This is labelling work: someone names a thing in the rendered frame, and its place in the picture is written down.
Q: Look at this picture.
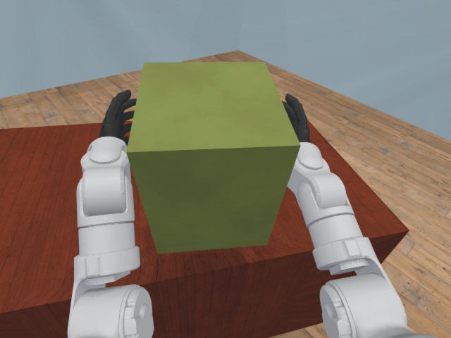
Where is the robot right upper arm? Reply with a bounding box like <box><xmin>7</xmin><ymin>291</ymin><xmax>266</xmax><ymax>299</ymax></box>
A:
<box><xmin>320</xmin><ymin>273</ymin><xmax>437</xmax><ymax>338</ymax></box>

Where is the robot left hand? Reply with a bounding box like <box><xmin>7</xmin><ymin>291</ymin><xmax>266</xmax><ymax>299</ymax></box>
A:
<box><xmin>99</xmin><ymin>90</ymin><xmax>137</xmax><ymax>145</ymax></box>

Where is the robot right forearm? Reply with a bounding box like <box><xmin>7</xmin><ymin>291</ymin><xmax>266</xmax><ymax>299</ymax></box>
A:
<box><xmin>287</xmin><ymin>142</ymin><xmax>407</xmax><ymax>324</ymax></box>

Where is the robot left forearm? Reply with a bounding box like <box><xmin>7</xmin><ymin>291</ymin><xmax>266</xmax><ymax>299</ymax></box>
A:
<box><xmin>68</xmin><ymin>137</ymin><xmax>140</xmax><ymax>331</ymax></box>

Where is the robot left upper arm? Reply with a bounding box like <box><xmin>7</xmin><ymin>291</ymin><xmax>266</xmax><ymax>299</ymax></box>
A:
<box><xmin>68</xmin><ymin>284</ymin><xmax>154</xmax><ymax>338</ymax></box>

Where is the pedestal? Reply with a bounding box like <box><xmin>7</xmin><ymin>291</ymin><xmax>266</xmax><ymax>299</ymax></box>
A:
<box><xmin>0</xmin><ymin>113</ymin><xmax>409</xmax><ymax>338</ymax></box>

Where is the carton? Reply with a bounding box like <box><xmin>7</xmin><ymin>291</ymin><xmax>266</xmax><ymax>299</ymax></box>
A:
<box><xmin>126</xmin><ymin>62</ymin><xmax>301</xmax><ymax>254</ymax></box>

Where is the robot right hand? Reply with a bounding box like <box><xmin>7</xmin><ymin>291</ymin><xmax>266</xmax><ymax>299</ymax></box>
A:
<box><xmin>282</xmin><ymin>94</ymin><xmax>311</xmax><ymax>143</ymax></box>

